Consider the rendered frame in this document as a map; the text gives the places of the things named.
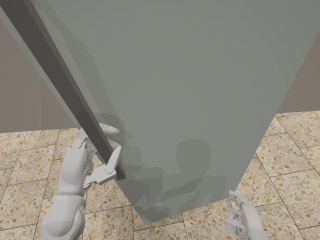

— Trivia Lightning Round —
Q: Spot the fridge door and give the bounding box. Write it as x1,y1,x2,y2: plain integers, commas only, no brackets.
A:
0,0,320,225

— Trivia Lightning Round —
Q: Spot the right robot forearm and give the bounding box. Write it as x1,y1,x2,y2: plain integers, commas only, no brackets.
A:
246,229,271,240

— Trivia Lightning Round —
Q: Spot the left robot hand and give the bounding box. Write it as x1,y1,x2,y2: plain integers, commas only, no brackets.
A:
58,123,122,197

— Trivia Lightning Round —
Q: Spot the left robot forearm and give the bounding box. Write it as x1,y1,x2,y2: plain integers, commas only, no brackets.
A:
39,194,87,240

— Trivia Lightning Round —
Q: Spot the handle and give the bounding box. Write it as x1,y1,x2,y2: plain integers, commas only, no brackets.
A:
0,0,126,181

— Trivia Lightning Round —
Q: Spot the right robot hand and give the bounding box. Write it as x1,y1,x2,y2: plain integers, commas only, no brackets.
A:
225,190,265,239

